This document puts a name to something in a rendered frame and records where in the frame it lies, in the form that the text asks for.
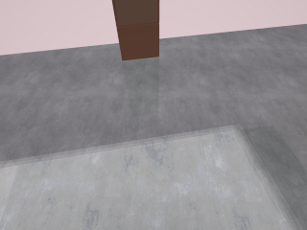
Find cupboard door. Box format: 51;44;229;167
114;0;158;26

